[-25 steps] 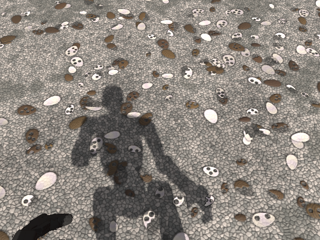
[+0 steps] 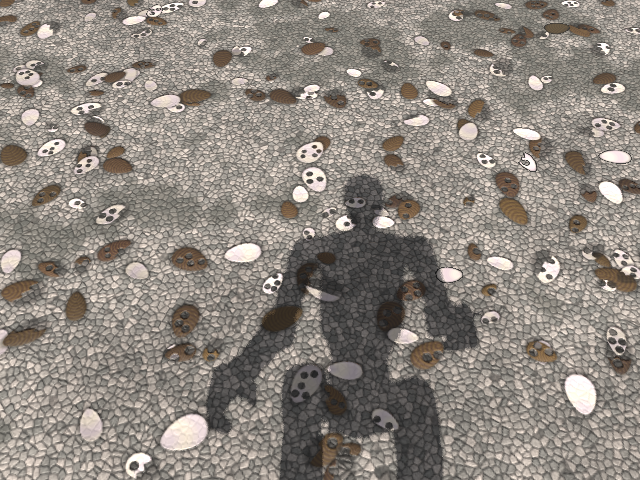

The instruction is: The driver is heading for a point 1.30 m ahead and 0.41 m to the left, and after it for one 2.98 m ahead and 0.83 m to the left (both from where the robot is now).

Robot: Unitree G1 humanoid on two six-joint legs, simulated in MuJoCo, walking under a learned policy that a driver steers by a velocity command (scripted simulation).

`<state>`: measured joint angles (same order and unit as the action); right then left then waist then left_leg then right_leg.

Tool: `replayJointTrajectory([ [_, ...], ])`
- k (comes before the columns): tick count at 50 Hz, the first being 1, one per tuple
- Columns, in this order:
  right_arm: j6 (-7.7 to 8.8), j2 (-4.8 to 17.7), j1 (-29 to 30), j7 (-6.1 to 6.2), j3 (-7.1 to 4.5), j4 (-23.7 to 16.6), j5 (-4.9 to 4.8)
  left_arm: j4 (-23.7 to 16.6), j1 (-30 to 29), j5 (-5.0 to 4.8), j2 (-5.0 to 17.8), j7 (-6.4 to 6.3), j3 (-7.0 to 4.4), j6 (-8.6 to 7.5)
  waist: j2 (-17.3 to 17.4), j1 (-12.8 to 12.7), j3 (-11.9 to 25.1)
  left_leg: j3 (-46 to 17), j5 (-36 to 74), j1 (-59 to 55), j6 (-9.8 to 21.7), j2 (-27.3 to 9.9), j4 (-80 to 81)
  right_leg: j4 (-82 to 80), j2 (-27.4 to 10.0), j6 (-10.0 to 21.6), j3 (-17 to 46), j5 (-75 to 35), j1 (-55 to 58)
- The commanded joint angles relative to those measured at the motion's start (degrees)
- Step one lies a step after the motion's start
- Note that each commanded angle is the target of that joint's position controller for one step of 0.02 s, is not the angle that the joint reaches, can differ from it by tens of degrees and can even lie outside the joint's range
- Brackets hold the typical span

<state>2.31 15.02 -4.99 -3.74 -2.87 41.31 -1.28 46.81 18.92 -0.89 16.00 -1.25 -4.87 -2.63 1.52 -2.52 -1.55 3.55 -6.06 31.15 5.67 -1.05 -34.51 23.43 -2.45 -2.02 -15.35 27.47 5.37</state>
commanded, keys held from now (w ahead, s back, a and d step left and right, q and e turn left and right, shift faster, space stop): w+q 0.80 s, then w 0.20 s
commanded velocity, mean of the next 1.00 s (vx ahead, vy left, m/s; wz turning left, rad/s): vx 0.50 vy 0.00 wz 0.54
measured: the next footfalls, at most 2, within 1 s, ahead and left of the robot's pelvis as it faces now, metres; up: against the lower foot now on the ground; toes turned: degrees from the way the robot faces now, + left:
right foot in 0.48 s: +0.47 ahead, -0.07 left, +0.00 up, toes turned +21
left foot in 1.00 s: +0.60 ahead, +0.30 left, +0.00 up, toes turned +35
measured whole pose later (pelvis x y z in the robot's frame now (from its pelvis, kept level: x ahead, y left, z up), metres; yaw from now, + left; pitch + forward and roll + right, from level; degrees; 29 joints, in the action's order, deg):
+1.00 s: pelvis +0.52 +0.13 +0.00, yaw +34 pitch +2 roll -1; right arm 1.8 15.1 -3.0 -2.7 -2.9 33.1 -0.8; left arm 50.6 21.1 -1.6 17.7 0.0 -4.2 -3.3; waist 0.9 -4.4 -2.3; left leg 1.3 -5.1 29.0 4.8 -0.7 -32.0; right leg 24.0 -4.6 -2.8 -12.2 26.2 3.9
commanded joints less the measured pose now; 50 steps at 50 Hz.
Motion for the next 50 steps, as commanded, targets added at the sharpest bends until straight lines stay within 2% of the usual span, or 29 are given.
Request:
replayJointTrajectory([
  [1, -0.38, 17.65, -20.49, 2.16, -6.58, 0.51, -0.16, -5.61, -0.98, 1.26, 6.21, -0.79, -0.84, -0.82, 5.43, 10.61, 14.39, -17.95, 0.48, -39.65, 9.35, -6.69, 3.46, 41.76, -5.23, 1.88, 1.78, -33.27, -25.55],
  [2, 0.51, 19.81, -17.96, 1.73, -6.30, -1.42, 0.05, -7.95, 1.73, 1.30, 1.78, 0.05, 1.09, -3.00, 12.99, 5.84, 22.63, -51.10, -7.35, -52.96, 20.46, -18.15, 13.24, 57.98, 6.63, -0.31, 14.45, 7.18, -44.04],
  [3, 0.92, 14.62, -18.73, 1.44, -4.93, -1.79, 0.23, -8.77, -4.89, -0.70, 7.09, 1.07, 0.04, -4.82, 5.27, 9.95, 21.72, -48.11, -10.10, -53.35, 17.30, -17.25, 16.85, 59.50, 3.10, 1.16, 22.42, 4.60, -50.46],
  [4, 1.33, 11.99, -16.80, 1.53, -4.28, -1.59, 0.11, -9.84, -8.02, -1.71, 7.44, 1.45, 0.13, -5.68, 3.51, 9.15, 14.00, -39.31, -8.14, -46.34, 14.96, -15.30, 16.90, 56.01, 0.74, 2.48, 21.38, 0.02, -52.45],
  [5, 1.47, 10.56, -12.90, 1.60, -3.80, -2.15, -0.10, -9.52, -8.59, -0.50, 6.78, 1.01, 0.24, -6.01, -1.67, 6.16, 8.81, -32.94, -3.31, -37.19, 12.78, -12.62, 16.98, 50.23, -1.88, 2.76, 20.82, -3.97, -50.18],
  [6, 1.50, 8.39, -9.71, 1.83, -3.15, -3.02, 0.18, -9.14, -8.60, 0.92, 7.72, 0.61, -0.36, -5.66, -1.30, 4.15, 6.19, -28.47, 2.64, -30.17, 11.77, -10.73, 17.78, 45.69, -3.38, 2.39, 20.56, -6.23, -46.33],
  [7, 1.47, 7.86, -8.14, 2.12, -2.81, -4.15, 0.88, -9.04, -7.33, 1.20, 7.94, 0.71, -0.65, -4.88, 0.11, 2.46, 5.40, -26.64, 6.06, -25.52, 11.73, -9.63, 19.07, 44.14, -4.08, 1.96, 20.74, -7.83, -42.85],
  [10, 1.74, 9.46, -8.34, 3.00, -3.27, -4.38, 0.75, -9.33, -7.00, 1.79, 5.93, 0.55, -0.20, -3.15, 0.30, 1.34, 4.18, -21.99, 13.13, -18.83, 12.07, -7.81, 20.95, 36.85, -3.81, -0.51, 18.99, -11.06, -40.66],
  [15, 0.89, 10.77, -11.63, 4.39, -3.68, -3.48, -0.01, -11.68, -17.35, 1.52, 3.18, 1.07, 1.22, -3.31, 2.97, 5.30, 2.44, -17.11, 7.22, -15.33, 7.70, -3.11, 19.68, 15.05, 0.16, -2.33, 17.65, -29.08, -36.76],
  [18, 0.27, 10.98, -14.53, 4.58, -3.78, -2.59, -0.29, -12.78, -21.39, 0.57, 4.37, 1.96, 0.99, -4.02, 3.90, 7.06, 2.30, -20.92, 2.68, -17.78, 6.90, -4.56, 17.32, 8.52, 2.14, -1.97, 18.32, -31.26, -34.44],
  [20, -0.08, 10.46, -15.28, 4.73, -3.70, -2.43, -0.33, -13.00, -21.30, 0.40, 5.94, 2.48, 0.37, -4.56, 4.54, 6.54, 2.46, -24.84, 0.58, -21.33, 6.14, -5.94, 14.09, 5.47, 2.57, -0.80, 19.56, -28.32, -33.43],
  [22, -0.31, 10.37, -14.17, 4.82, -3.82, -2.85, -0.14, -12.41, -18.04, 0.21, 7.19, 2.61, -0.40, -5.14, 6.40, 4.26, 2.76, -27.75, 1.43, -22.80, 4.97, -6.62, 10.58, 3.81, 2.68, 1.13, 19.43, -23.94, -29.33],
  [23, -0.34, 9.24, -13.22, 4.77, -3.45, -3.34, -0.05, -11.21, -13.40, 0.41, 8.07, 2.37, -1.09, -5.44, 6.44, 1.57, 4.50, -27.13, 3.76, -21.99, 3.60, -4.80, 6.70, 1.43, 2.73, 2.65, 18.51, -24.40, -22.71],
  [24, -0.07, 6.39, -12.71, 4.53, -2.42, -4.26, 0.34, -10.43, -6.60, 1.45, 10.30, 1.97, -1.94, -5.77, 4.04, -1.79, 10.44, -23.99, 3.01, -18.01, 1.54, -1.84, -4.13, 2.66, -2.83, 5.72, 22.92, -23.57, -10.45],
  [25, 0.31, 2.63, -18.06, 4.62, -1.25, -5.71, 0.19, -9.56, 1.13, 2.70, 15.12, 1.54, -3.08, -5.57, -7.98, -1.68, 19.44, -16.27, -12.23, -2.24, -2.57, 5.51, -23.56, 1.51, -15.87, 12.88, 41.90, -17.43, 10.21],
  [26, 0.70, 4.47, -21.30, 4.62, -1.00, -6.46, -0.88, -7.70, 3.81, 1.54, 14.62, 2.13, -3.19, -4.80, -21.32, -0.66, 21.40, -13.53, -28.92, 11.57, -4.13, 5.40, -36.05, -4.55, -22.97, 17.96, 62.42, -2.36, 15.37],
  [27, 0.48, 9.81, -17.95, 4.62, -2.32, -5.44, -1.15, -8.87, 0.91, 0.82, 9.34, 1.98, -1.81, -4.46, -12.90, -2.00, 13.42, -14.58, -24.24, 15.67, -4.70, 1.85, -41.22, -6.44, -20.84, 15.76, 57.14, 5.29, 9.31],
  [28, 0.10, 10.88, -12.76, 4.56, -2.69, -6.31, -0.48, -9.19, -1.62, 0.97, 7.29, 1.64, -1.10, -3.83, -8.34, -2.39, 7.70, -12.22, -19.49, 15.66, -4.97, -0.05, -41.72, -6.64, -18.25, 13.35, 47.71, 1.23, 2.19],
  [29, -0.08, 10.13, -10.39, 4.42, -2.76, -7.05, 0.14, -9.03, -4.06, 1.34, 6.22, 1.56, -0.56, -3.47, -6.09, -1.24, 3.90, -11.41, -16.08, 13.98, -5.10, -1.68, -39.50, -7.89, -15.67, 12.45, 41.01, -5.68, -4.60],
  [31, -0.59, 8.24, -10.33, 3.81, -2.88, -7.52, -0.20, -8.37, -6.27, 1.69, 4.80, 1.36, 0.03, -3.53, -8.19, 1.05, 1.19, -10.80, -12.65, 9.73, -5.11, -4.30, -35.54, -10.67, -12.37, 11.44, 32.17, -13.62, -11.83],
  [33, -1.19, 6.12, -10.27, 3.58, -2.46, -7.81, -0.39, -7.30, -6.23, 1.27, 5.24, 1.37, -0.21, -3.99, -8.34, 1.56, 0.78, -9.56, -11.15, 9.26, -5.62, -4.98, -33.08, -12.86, -11.98, 12.26, 27.00, -18.41, -13.49],
  [36, -1.41, 5.11, -7.43, 3.51, -2.03, -8.85, 0.07, -5.59, -5.43, 1.45, 7.55, 1.22, -0.99, -4.18, -6.01, 1.33, 0.48, -9.43, -5.88, 11.83, -6.68, -5.70, -26.84, -14.29, -13.11, 13.42, 21.72, -25.35, -11.72],
  [40, -0.71, 4.09, -1.96, 2.25, -1.44, -9.56, -0.04, -4.06, -5.10, 1.13, 9.05, 0.93, -1.23, -3.42, -5.19, -0.55, -0.55, -6.48, 5.25, 9.63, -6.26, -5.10, -13.91, -14.16, -11.45, 11.50, 13.13, -30.06, -9.58],
  [43, -0.16, 2.61, 3.34, 1.36, -0.71, -11.13, -0.07, -1.94, -1.42, 0.31, 10.18, 1.16, -1.35, -2.76, -4.39, -2.57, -2.29, -4.02, 5.94, 6.50, -4.90, -3.58, -5.84, -14.28, -12.11, 11.16, 10.93, -30.37, -7.87],
  [45, 0.01, 3.18, 5.13, 0.93, -0.81, -12.19, -0.17, -0.69, -0.03, -0.47, 11.23, 1.45, -1.61, -2.19, -4.76, -2.37, -3.41, -3.15, 2.34, 5.83, -3.41, -2.62, -2.36, -13.35, -13.71, 11.05, 10.70, -33.53, -4.66],
  [47, 0.08, 4.91, 3.94, 0.78, -1.57, -12.56, 0.30, 0.11, -0.12, -1.14, 12.77, 1.40, -1.95, -1.57, -6.13, -0.15, -2.09, -1.10, -3.11, 1.33, -1.26, -0.15, 0.36, -8.49, -14.57, 10.36, 9.57, -48.46, -1.66],
  [48, 0.02, 6.49, -0.24, 0.89, -2.47, -11.66, 0.64, 0.45, -0.55, -1.36, 13.52, 1.21, -2.04, -1.24, -6.98, 2.91, 0.95, 0.35, -3.84, -5.52, 0.07, 1.86, 2.20, -2.41, -13.99, 9.43, 8.09, -58.39, -1.33],
  [49, -0.09, 8.89, -9.01, 1.27, -3.95, -9.04, 0.64, 0.69, -0.79, -1.32, 12.86, 0.95, -1.60, -0.95, -6.25, 7.76, 5.94, 1.62, 0.15, -18.65, 1.81, 4.22, 5.53, 7.82, -12.03, 7.90, 5.67, -63.08, -4.64],
  [50, -0.54, 12.57, -18.27, 2.18, -5.49, -6.75, 0.58, 0.01, -0.46, -0.14, 10.54, 0.66, -0.48, -1.22, -3.57, 11.77, 11.75, -5.54, 3.25, -36.01, 3.91, -0.37, 3.33, 22.37, -9.91, 5.60, 4.91, -50.65, -16.77],
])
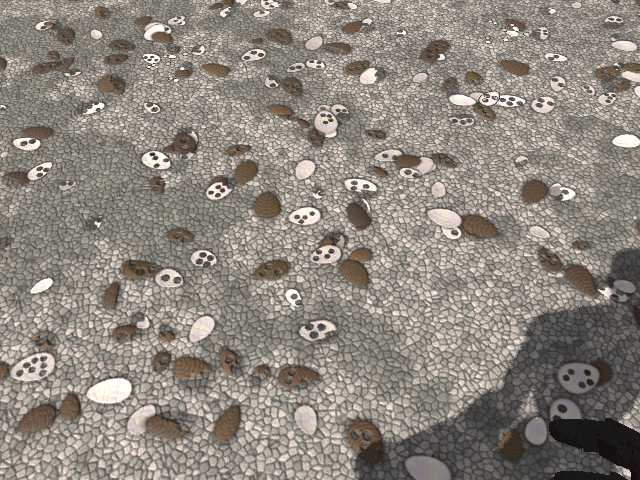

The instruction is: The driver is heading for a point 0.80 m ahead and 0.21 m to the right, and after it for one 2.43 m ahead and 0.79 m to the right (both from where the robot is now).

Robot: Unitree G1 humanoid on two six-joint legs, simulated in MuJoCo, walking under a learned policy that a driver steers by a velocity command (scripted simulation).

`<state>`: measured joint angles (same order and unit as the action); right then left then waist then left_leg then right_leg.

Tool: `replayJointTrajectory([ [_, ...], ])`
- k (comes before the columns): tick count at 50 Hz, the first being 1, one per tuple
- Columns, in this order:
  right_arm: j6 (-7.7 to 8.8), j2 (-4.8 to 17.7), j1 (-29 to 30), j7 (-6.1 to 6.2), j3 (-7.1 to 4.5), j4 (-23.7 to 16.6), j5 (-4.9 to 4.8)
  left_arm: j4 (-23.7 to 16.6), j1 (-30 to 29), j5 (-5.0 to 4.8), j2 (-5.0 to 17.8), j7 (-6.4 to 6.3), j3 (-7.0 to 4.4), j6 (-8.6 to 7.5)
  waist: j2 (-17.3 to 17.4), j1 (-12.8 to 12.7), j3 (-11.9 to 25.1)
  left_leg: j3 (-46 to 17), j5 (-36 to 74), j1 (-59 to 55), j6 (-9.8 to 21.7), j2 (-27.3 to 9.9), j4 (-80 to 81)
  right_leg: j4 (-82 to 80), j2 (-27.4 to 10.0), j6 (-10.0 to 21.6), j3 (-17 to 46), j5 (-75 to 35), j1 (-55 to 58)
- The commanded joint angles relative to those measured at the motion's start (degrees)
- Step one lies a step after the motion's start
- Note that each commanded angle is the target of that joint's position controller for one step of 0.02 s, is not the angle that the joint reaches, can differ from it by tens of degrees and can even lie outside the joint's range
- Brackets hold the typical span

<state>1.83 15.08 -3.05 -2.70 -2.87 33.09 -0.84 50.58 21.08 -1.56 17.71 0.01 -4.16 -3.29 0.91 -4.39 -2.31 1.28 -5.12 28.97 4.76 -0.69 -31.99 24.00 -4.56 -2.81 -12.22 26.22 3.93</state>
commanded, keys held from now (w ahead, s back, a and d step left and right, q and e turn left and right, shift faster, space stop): w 0.72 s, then w+e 0.28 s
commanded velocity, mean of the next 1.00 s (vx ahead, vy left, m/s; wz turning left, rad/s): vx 0.50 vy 0.00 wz -0.01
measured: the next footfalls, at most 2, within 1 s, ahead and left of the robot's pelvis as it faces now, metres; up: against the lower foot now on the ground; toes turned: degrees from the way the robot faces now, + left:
right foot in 0.52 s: +0.46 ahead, -0.13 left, +0.00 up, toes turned -1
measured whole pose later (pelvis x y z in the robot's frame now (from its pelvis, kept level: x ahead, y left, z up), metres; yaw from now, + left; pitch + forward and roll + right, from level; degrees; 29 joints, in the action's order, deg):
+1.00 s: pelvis +0.55 -0.01 +0.01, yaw -4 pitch +2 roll -2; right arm 5.6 15.0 -1.2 -1.5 -1.9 39.8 -0.7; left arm 51.0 23.1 -1.4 16.5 -0.3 -3.4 -2.9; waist 1.8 -5.9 -0.6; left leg -2.8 -0.9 27.9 -0.4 -2.2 -26.7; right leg 19.8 2.0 0.3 3.3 20.7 -1.4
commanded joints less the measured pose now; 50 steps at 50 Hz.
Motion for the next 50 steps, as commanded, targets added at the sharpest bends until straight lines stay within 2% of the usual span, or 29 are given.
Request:
replayJointTrajectory([
  [1, 0.09, 19.13, -21.69, 1.68, -6.25, 1.93, 0.30, -6.44, 3.20, 2.18, 1.27, 0.13, 1.49, -1.62, 12.89, 8.43, 19.74, -33.90, -5.56, -52.64, 14.72, -17.43, 4.32, 44.47, 2.07, 2.42, 3.65, -2.10, -39.27],
  [2, 0.57, 14.53, -23.26, 1.48, -4.85, 1.11, 0.15, -5.32, -0.06, 0.53, 5.36, 0.66, 0.79, -3.12, 9.02, 11.66, 26.73, -45.92, -8.42, -53.57, 17.14, -21.36, 11.62, 53.08, 3.86, 2.63, 15.64, 7.87, -44.15],
  [3, 1.14, 12.02, -20.68, 1.19, -3.89, 1.96, 0.53, -7.47, -5.76, -1.54, 8.20, 0.98, -0.16, -3.67, 6.96, 11.96, 17.80, -35.96, -4.67, -47.93, 14.40, -19.05, 12.32, 54.55, 1.30, 3.24, 16.17, 4.25, -49.07],
  [4, 1.47, 10.58, -17.45, 1.21, -3.40, 2.24, 0.23, -8.19, -8.12, -1.17, 7.23, 0.77, 0.26, -3.99, 4.38, 9.98, 12.22, -28.26, 0.22, -39.96, 12.29, -16.33, 12.50, 50.75, -1.22, 3.83, 15.51, -0.57, -48.73],
  [5, 1.64, 8.75, -14.12, 1.15, -2.84, 2.35, 0.39, -7.97, -9.06, 0.20, 6.93, 0.47, 0.14, -3.93, 2.52, 7.97, 8.49, -23.30, 5.00, -32.52, 11.07, -14.34, 13.79, 46.63, -2.84, 3.62, 15.13, -3.87, -46.52],
  [6, 1.93, 7.00, -12.00, 1.15, -2.19, 1.99, 1.03, -7.44, -7.78, 0.72, 6.72, 0.43, -0.05, -3.28, 2.52, 5.77, 6.96, -20.15, 7.90, -27.18, 10.53, -12.84, 16.06, 44.71, -4.05, 3.58, 15.60, -6.67, -42.73],
  [7, 2.23, 7.24, -11.07, 1.19, -2.26, 1.99, 1.26, -7.06, -5.97, 0.58, 6.10, 0.59, 0.03, -2.61, 4.17, 4.32, 6.81, -19.60, 8.94, -23.68, 11.46, -13.05, 17.82, 43.42, -4.26, 3.02, 15.80, -7.70, -39.89],
  [10, 3.26, 8.11, -10.73, 1.54, -2.53, 3.49, 0.70, -6.96, -6.90, 1.20, 3.72, 0.45, 0.54, -1.12, 2.19, 3.08, 3.93, -14.29, 9.91, -18.82, 11.56, -12.06, 22.00, 36.47, -4.51, 1.16, 15.06, -11.73, -39.98],
  [13, 3.30, 8.99, -12.35, 2.20, -2.71, 5.08, 0.64, -8.34, -12.39, 1.66, 2.45, 0.68, 1.13, -1.07, 1.40, 4.65, 1.68, -9.52, 9.59, -18.78, 9.87, -10.19, 23.49, 25.18, -3.98, 0.49, 14.68, -22.76, -41.46],
  [16, 3.05, 10.09, -14.69, 2.55, -2.90, 6.76, 0.33, -9.51, -18.14, 1.14, 1.60, 1.43, 1.69, -1.61, 1.93, 6.97, 0.07, -6.44, 5.75, -18.80, 7.89, -8.93, 23.90, 14.39, -1.65, 0.89, 13.13, -31.44, -38.46],
  [19, 2.68, 10.88, -17.81, 2.53, -3.15, 9.02, -0.18, -11.02, -22.34, 0.73, 2.31, 2.19, 1.67, -1.92, 2.33, 8.51, -1.26, -7.30, 3.59, -23.13, 7.25, -11.02, 22.46, 9.28, -0.44, 2.01, 13.30, -31.85, -38.73],
  [21, 2.20, 11.28, -18.55, 2.74, -3.38, 10.16, -0.39, -11.86, -23.32, 0.80, 3.15, 2.73, 1.44, -2.15, 2.78, 8.18, -1.59, -8.20, 5.36, -27.30, 6.42, -12.95, 20.20, 6.83, 0.01, 3.59, 13.72, -28.29, -39.48],
  [23, 1.61, 11.74, -18.30, 3.02, -3.59, 10.91, -0.42, -11.62, -21.33, 0.93, 4.22, 2.98, 1.02, -2.36, 3.75, 6.64, -0.44, -8.53, 11.36, -30.37, 5.19, -13.78, 16.89, 5.44, 1.04, 5.18, 12.85, -23.80, -36.46],
  [24, 1.28, 12.01, -17.33, 3.16, -3.60, 10.94, -0.42, -10.73, -17.74, 1.07, 5.24, 2.88, 0.43, -2.47, 4.16, 4.34, 1.75, -7.46, 19.89, -30.78, 4.17, -12.70, 12.40, 4.27, 2.70, 6.31, 11.11, -22.57, -30.92],
  [25, 0.93, 10.95, -17.17, 3.32, -3.13, 10.95, -0.15, -8.34, -10.06, 1.28, 7.40, 2.47, -0.84, -2.47, 3.29, 0.74, 6.76, -5.13, 26.79, -29.01, 2.67, -9.72, 2.98, 3.99, 4.25, 7.93, 9.63, -23.14, -20.12],
  [26, 0.82, 8.35, -17.98, 3.62, -1.88, 9.83, 0.89, -6.49, -0.30, 1.74, 11.31, 1.97, -2.03, -2.38, -1.51, -2.71, 15.23, -2.24, 16.41, -19.66, 0.37, -6.33, -13.32, 6.36, -3.75, 11.35, 18.29, -26.28, -3.67],
  [27, 2.01, 2.19, -25.40, 3.14, -0.10, 8.67, 0.64, -5.28, 3.60, 1.95, 16.20, 2.03, -3.15, -2.00, -17.48, 0.53, 22.25, -1.34, -17.25, 4.30, -4.22, 4.23, -34.89, 0.25, -16.64, 21.33, 46.49, -13.03, 16.25],
  [28, 3.13, 6.74, -22.54, 2.88, -0.84, 9.59, -0.11, -5.50, 3.83, 0.60, 10.54, 2.17, -1.71, -1.96, -14.53, -1.97, 23.10, -8.97, -27.91, 11.78, -4.02, 3.29, -42.34, -6.05, -17.03, 21.44, 54.99, -3.17, 17.61],
  [29, 3.76, 9.82, -17.13, 2.56, -1.72, 8.08, -1.46, -6.11, 0.03, 0.69, 8.29, 1.91, -0.92, -1.97, -10.82, -1.96, 14.56, -8.38, -23.99, 16.23, -3.28, 0.19, -44.04, -6.87, -15.52, 18.69, 46.75, -2.62, 11.32],
  [30, 4.04, 9.45, -13.40, 2.74, -1.45, 7.12, -1.27, -6.80, -3.40, 1.23, 7.13, 1.67, -0.57, -1.85, -6.00, -0.79, 10.14, -6.55, -19.02, 15.31, -2.87, -2.76, -41.84, -7.46, -13.41, 17.13, 40.22, -6.97, 3.86],
  [31, 4.01, 9.04, -11.32, 2.91, -1.59, 6.69, -0.29, -7.04, -6.16, 1.71, 5.78, 1.68, -0.14, -1.83, -4.15, 0.74, 6.23, -5.89, -15.73, 13.52, -2.98, -4.54, -37.84, -8.93, -11.58, 16.71, 35.71, -12.87, -3.40],
  [32, 3.52, 8.53, -12.25, 2.94, -1.80, 6.85, 0.16, -7.34, -7.63, 2.43, 4.47, 1.65, 0.38, -2.06, -5.06, 2.73, 5.36, -6.38, -13.33, 9.87, -2.98, -6.06, -35.55, -10.54, -10.28, 16.39, 32.84, -16.82, -8.05],
  [34, 2.46, 6.59, -14.51, 2.95, -1.48, 7.55, 0.15, -6.94, -8.18, 2.03, 4.52, 1.69, 0.31, -2.54, -6.01, 4.49, 4.89, -5.91, -12.52, 6.37, -3.85, -6.76, -31.92, -13.11, -9.42, 17.34, 29.13, -21.52, -12.24],
  [36, 1.83, 5.48, -12.34, 3.14, -1.13, 6.93, 0.51, -6.07, -7.61, 1.65, 5.83, 1.40, -0.08, -2.88, -4.96, 4.68, 3.16, -5.07, -9.41, 7.68, -4.92, -7.19, -26.97, -15.32, -8.97, 17.64, 25.44, -24.66, -14.02],
  [39, 2.21, 4.39, -6.36, 3.05, -0.67, 5.29, 1.04, -5.02, -5.49, 1.15, 7.16, 0.71, -0.57, -2.42, -3.53, 3.25, 1.51, -4.47, 0.41, 8.03, -6.08, -6.50, -15.48, -16.49, -6.84, 16.48, 22.02, -26.97, -14.20],
  [42, 2.96, 3.64, -0.49, 2.45, -0.33, 4.27, 0.62, -3.96, -2.95, 0.49, 8.10, 0.18, -0.90, -1.80, -3.84, 1.29, 0.33, -3.38, 7.96, 4.40, -6.89, -3.97, -4.66, -15.77, -5.03, 14.91, 19.76, -25.95, -14.36],
  [46, 4.02, 4.63, 5.05, 1.37, -0.53, 2.73, -0.03, -2.51, 0.80, -0.07, 8.38, -0.26, -1.21, -0.64, -4.95, -0.14, -0.40, -4.16, 7.95, 1.92, -6.61, -2.10, 2.36, -11.82, -6.91, 14.13, 23.18, -23.20, -10.60],
  [48, 4.56, 6.38, 3.71, 1.17, -1.15, 2.98, -0.10, -2.47, 0.43, -0.02, 8.93, -0.61, -1.59, -0.12, -6.13, 1.47, 0.24, -4.66, 4.44, -1.48, -5.56, -1.72, 4.59, -8.80, -8.12, 13.02, 25.77, -22.74, -8.88],
  [50, 4.91, 8.79, -4.36, 1.62, -2.49, 5.35, 0.11, -2.71, -0.42, 0.26, 7.88, -0.72, -1.33, 0.27, -6.26, 5.99, 4.20, -3.04, 1.66, -13.99, -3.29, -0.85, 7.38, -0.57, -5.61, 10.94, 25.04, -28.38, -10.68],
])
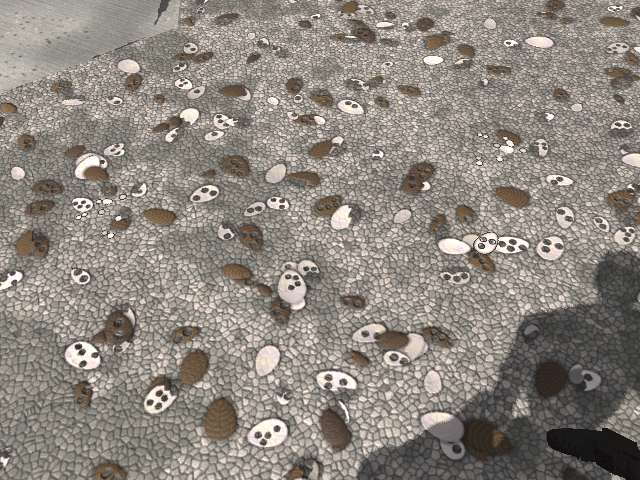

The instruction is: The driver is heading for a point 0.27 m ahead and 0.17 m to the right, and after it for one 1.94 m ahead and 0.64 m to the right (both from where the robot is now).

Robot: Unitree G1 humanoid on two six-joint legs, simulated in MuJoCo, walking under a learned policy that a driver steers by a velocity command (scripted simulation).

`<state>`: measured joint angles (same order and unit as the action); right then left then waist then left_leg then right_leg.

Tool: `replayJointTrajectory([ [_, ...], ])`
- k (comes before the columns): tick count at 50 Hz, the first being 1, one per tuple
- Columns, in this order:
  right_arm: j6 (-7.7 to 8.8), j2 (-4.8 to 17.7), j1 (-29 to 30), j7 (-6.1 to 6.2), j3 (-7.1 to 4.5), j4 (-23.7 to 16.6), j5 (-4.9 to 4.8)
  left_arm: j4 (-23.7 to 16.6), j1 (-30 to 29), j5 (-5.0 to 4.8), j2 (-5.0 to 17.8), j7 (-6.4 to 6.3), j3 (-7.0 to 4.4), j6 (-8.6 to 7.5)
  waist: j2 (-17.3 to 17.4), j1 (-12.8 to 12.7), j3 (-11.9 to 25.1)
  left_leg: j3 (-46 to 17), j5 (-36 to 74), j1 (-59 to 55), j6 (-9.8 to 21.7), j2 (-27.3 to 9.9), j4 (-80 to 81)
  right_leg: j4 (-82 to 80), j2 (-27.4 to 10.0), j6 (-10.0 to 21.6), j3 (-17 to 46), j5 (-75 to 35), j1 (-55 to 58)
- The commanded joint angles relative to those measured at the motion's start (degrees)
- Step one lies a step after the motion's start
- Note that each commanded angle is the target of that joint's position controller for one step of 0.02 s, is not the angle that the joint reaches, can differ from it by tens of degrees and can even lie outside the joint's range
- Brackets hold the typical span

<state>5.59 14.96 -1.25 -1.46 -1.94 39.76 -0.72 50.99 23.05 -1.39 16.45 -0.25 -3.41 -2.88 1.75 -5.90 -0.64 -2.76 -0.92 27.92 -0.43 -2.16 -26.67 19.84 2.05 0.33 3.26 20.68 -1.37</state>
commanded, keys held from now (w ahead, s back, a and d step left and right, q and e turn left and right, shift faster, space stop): w+e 0.26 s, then e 0.48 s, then no key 0.26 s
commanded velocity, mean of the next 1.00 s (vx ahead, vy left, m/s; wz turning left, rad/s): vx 0.24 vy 0.00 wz -0.49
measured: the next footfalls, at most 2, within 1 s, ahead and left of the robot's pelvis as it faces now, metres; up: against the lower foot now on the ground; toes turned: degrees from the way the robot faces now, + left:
left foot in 0.02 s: +0.17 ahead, +0.13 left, +0.00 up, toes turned -2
right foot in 0.50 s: +0.36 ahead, -0.17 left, +0.00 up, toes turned -25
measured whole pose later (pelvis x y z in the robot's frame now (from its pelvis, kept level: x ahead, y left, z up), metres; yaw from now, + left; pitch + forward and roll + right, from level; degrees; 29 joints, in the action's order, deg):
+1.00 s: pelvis +0.33 -0.04 +0.00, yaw -30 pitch +2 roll +0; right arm 0.9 15.7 -9.9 0.7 -2.8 44.5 1.4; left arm 36.5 8.7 0.5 16.3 -0.9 -3.1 2.1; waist -1.7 0.2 -0.5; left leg -2.5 -15.0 18.6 -1.5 -0.3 -31.6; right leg 33.6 6.9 1.9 8.9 14.0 -22.3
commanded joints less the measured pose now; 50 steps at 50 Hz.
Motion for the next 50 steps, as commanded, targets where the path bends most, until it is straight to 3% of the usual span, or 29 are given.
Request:
replayJointTrajectory([
  [1, 1.34, 11.76, -14.51, 0.89, -4.53, 0.08, 0.96, -4.11, -3.01, 0.73, 6.05, -0.29, -0.98, -0.27, -4.54, 11.39, 9.49, -3.35, -2.63, -26.77, 4.83, -4.85, -0.11, 16.40, -8.57, 5.81, 7.07, -20.01, -11.38],
  [2, 0.73, 17.07, -21.36, 1.36, -5.88, 0.85, 1.84, -6.18, 1.16, 1.14, 0.92, -0.29, 0.47, -1.01, 8.30, 11.51, 18.39, -22.06, -6.78, -47.63, 11.13, -18.46, 0.58, 37.05, -0.67, 1.76, 0.31, -1.63, -29.98],
  [3, 0.18, 15.15, -22.98, 1.03, -5.42, 1.65, 1.43, -6.94, 2.88, -0.30, 2.37, -0.17, 0.44, -1.81, 16.99, 11.13, 21.52, -39.07, -18.96, -49.81, 15.73, -23.28, 7.81, 48.53, -0.24, 1.02, 2.99, 14.27, -40.65],
  [4, 0.12, 10.47, -19.56, 1.04, -4.09, 1.21, 0.92, -6.81, -0.50, -1.31, 7.87, -0.20, -1.11, -1.77, 9.56, 11.39, 13.21, -32.52, -24.50, -43.23, 13.44, -21.03, 9.40, 53.31, -3.72, 1.18, 4.84, 10.19, -44.39],
  [6, 0.04, 6.41, -13.14, 0.99, -2.77, 1.24, 0.87, -7.73, -5.34, -0.65, 7.58, -0.25, -1.58, -1.05, 4.65, 9.04, 4.34, -18.51, -17.40, -29.82, 10.54, -16.19, 12.38, 51.04, -7.47, 0.87, 2.86, 1.41, -42.33],
  [7, 0.25, 4.62, -10.87, 0.88, -2.31, 1.50, 1.14, -7.71, -5.90, -0.20, 6.76, -0.26, -1.90, -0.31, 4.57, 7.77, 1.49, -13.09, -13.02, -25.02, 9.28, -13.58, 14.47, 48.43, -8.83, 0.91, 3.17, -1.41, -40.05],
  [8, 0.46, 5.40, -9.53, 0.96, -2.54, 1.85, 1.40, -8.13, -4.76, -0.41, 5.39, -0.02, -1.78, 0.35, 6.96, 6.17, 0.91, -10.15, -10.32, -21.75, 9.66, -13.72, 16.06, 47.53, -9.67, 0.41, 2.91, -3.29, -37.46],
  [11, 1.26, 6.64, -9.27, 1.26, -3.33, 3.25, 1.49, -9.59, -6.63, -0.21, 3.49, 0.14, -1.54, 1.57, 3.60, 5.50, -0.42, -3.25, -2.35, -19.70, 10.98, -13.63, 18.74, 44.17, -10.33, -0.79, 2.53, -7.49, -38.01],
  [17, -0.14, 9.88, -9.52, 2.72, -4.22, 4.80, 1.11, -13.64, -15.61, 0.92, 1.43, 2.09, -0.68, 1.11, 1.57, 7.60, -2.45, 10.83, 16.67, -20.07, 9.12, -11.13, 15.99, 22.81, -7.67, -0.84, -3.37, -22.41, -32.86],
  [20, -1.32, 11.62, -10.68, 3.13, -4.81, 5.57, -0.28, -15.75, -17.50, 0.89, 2.87, 3.25, -1.30, 1.63, 2.71, 7.66, -0.85, 12.07, 21.33, -24.97, 7.74, -12.81, 11.61, 17.85, -6.30, 0.69, -4.79, -20.72, -30.36],
  [22, -2.07, 12.99, -9.59, 3.35, -5.41, 5.33, -1.51, -16.17, -15.16, 1.28, 5.10, 3.58, -2.38, 2.16, 3.75, 5.57, 1.02, 12.49, 29.17, -27.45, 6.49, -13.46, 4.96, 15.95, -3.91, 2.76, -6.48, -15.33, -26.49],
  [23, -2.47, 13.20, -8.82, 3.42, -5.60, 5.09, -2.02, -15.32, -10.88, 1.33, 6.70, 3.56, -3.31, 2.29, 3.40, 3.12, 3.12, 13.08, 32.24, -27.46, 5.48, -12.68, -1.78, 13.51, -1.94, 4.18, -7.62, -14.86, -21.30],
  [24, -2.74, 11.90, -8.83, 3.32, -5.20, 4.93, -2.02, -13.45, -4.11, 1.38, 9.37, 2.96, -4.81, 2.28, 0.91, -0.25, 6.55, 14.44, 29.11, -24.89, 3.34, -9.83, -12.51, 8.94, 0.61, 6.08, -8.12, -20.02, -11.82],
  [25, -2.58, 9.23, -12.47, 2.93, -4.19, 4.47, 0.41, -13.31, -0.53, 1.31, 14.53, 1.40, -6.22, 2.63, -8.80, -0.60, 10.48, 15.15, 6.13, -12.61, -0.78, -5.89, -29.31, 8.47, -7.01, 9.55, 2.88, -43.50, 1.88],
  [26, -2.17, 3.67, -19.49, 2.15, -2.16, 2.81, 3.18, -15.94, -5.08, 2.36, 19.31, 0.81, -5.99, 2.47, -19.70, 6.99, 17.86, 8.98, -41.55, 6.97, -4.65, 4.36, -50.13, 10.46, -21.96, 22.55, 28.54, -59.87, 16.79],
  [27, -1.85, 8.72, -16.70, 1.59, -2.81, 3.58, 1.34, -17.93, -4.65, 2.11, 15.55, 1.62, -5.17, 2.14, -10.71, 1.94, 26.58, -2.35, -39.90, 8.34, -3.65, 3.68, -54.90, 4.92, -23.32, 24.48, 33.45, -47.20, 16.28],
  [28, -2.08, 10.14, -11.26, 1.65, -3.26, 2.07, -0.52, -18.15, -7.68, 1.66, 12.85, 1.94, -4.37, 1.66, -7.04, 2.05, 19.45, -2.39, -33.95, 11.59, -2.40, 1.79, -53.56, 2.82, -20.47, 21.49, 27.14, -38.26, 10.65],
  [29, -2.49, 9.40, -9.53, 2.39, -3.14, 2.00, 0.02, -17.72, -10.34, 0.61, 10.82, 1.70, -3.86, 1.65, -3.41, 3.70, 13.00, -1.90, -29.29, 12.29, -2.15, -0.27, -49.06, 1.52, -17.29, 17.99, 22.51, -30.97, 3.21],
  [30, -3.16, 9.67, -8.80, 3.18, -3.32, 2.31, 0.98, -17.97, -12.73, 0.38, 9.25, 1.25, -3.33, 1.99, -3.05, 5.06, 9.16, -2.06, -26.28, 10.37, -2.21, -1.68, -44.84, 0.13, -15.31, 15.95, 19.68, -27.15, -4.02],
  [31, -3.93, 10.12, -9.35, 3.43, -3.56, 2.23, 1.14, -18.54, -14.23, 1.16, 9.02, 0.86, -3.17, 2.25, -4.86, 6.74, 7.88, -2.35, -24.29, 6.43, -2.08, -1.96, -42.25, -1.17, -13.88, 15.16, 18.27, -25.78, -9.90],
  [33, -4.58, 9.01, -10.76, 3.63, -3.47, 2.42, 1.47, -19.31, -15.16, 2.22, 9.67, 0.37, -3.41, 2.33, -6.34, 7.85, 8.40, -1.60, -22.06, 2.54, -2.57, -0.51, -38.50, -1.76, -12.17, 15.06, 16.47, -28.66, -14.41],
  [35, -4.79, 7.87, -10.13, 3.92, -3.10, 2.27, 1.62, -19.21, -14.40, 1.85, 10.39, -0.34, -3.73, 2.44, -6.26, 7.60, 9.27, -1.83, -20.63, 2.34, -3.47, 0.40, -33.42, -1.27, -11.34, 14.89, 15.93, -29.29, -14.68],
  [39, -5.41, 7.22, -7.71, 3.83, -2.71, 1.76, 1.18, -19.58, -14.85, 1.38, 9.93, -1.55, -3.55, 3.58, -7.61, 6.41, 9.37, -2.75, -15.61, 1.71, -4.63, 0.69, -25.67, -1.35, -9.98, 13.06, 17.11, -15.05, -15.00],
  [42, -5.28, 6.99, -6.15, 3.49, -2.51, 1.11, 0.95, -19.19, -14.56, 1.89, 8.93, -1.42, -3.05, 4.08, -9.43, 5.17, 7.78, -2.14, -15.35, -1.51, -4.54, 0.60, -20.54, -1.27, -9.61, 12.54, 18.09, -9.55, -16.58],
  [45, -4.47, 7.08, -5.92, 2.86, -2.45, 0.58, 0.82, -18.54, -13.71, 2.08, 8.02, -0.91, -2.41, 4.44, -10.14, 4.38, 7.21, -1.15, -17.48, -4.92, -3.38, 0.91, -14.11, 1.34, -10.44, 12.39, 20.16, -12.80, -14.75],
  [47, -3.80, 6.09, -8.41, 2.12, -2.31, 1.19, 1.00, -18.18, -14.36, 1.58, 6.74, -0.80, -1.58, 4.74, -9.58, 6.49, 6.86, 0.28, -10.90, -11.83, -1.43, 1.42, -1.82, 4.22, -9.03, 10.27, 19.84, -14.96, -15.23],
  [48, -3.54, 7.20, -8.82, 1.86, -2.44, 1.05, 1.78, -17.36, -12.19, 1.55, 5.49, -0.80, -1.11, 4.65, -7.68, 6.44, 6.33, -1.84, -5.06, -16.20, 0.16, -1.14, 3.53, 6.05, -7.00, 7.53, 18.48, -12.87, -16.96],
  [49, -3.54, 11.41, -9.01, 2.01, -3.11, 0.29, 2.92, -17.22, -9.27, 2.40, 3.61, -0.77, -0.54, 4.30, 1.83, 4.06, 7.16, -10.68, 3.70, -20.07, 3.83, -10.72, 5.76, 14.18, -1.64, 3.83, 12.85, -3.10, -20.35],
  [50, -3.87, 11.59, -6.52, 2.08, -3.09, 1.28, 3.60, -18.13, -9.06, 1.86, 4.10, -0.61, -0.92, 3.89, 13.03, 1.36, 4.38, -17.81, 5.28, -15.20, 10.94, -15.82, 7.36, 15.94, 3.10, 1.22, 4.99, 5.08, -22.48],
])
Velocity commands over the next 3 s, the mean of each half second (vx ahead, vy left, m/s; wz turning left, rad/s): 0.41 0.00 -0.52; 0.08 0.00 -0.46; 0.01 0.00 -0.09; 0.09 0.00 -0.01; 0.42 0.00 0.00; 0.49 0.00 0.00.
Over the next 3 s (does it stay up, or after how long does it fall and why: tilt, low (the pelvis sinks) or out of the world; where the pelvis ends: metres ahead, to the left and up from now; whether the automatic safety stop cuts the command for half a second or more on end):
stays up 0.84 -0.32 -0.01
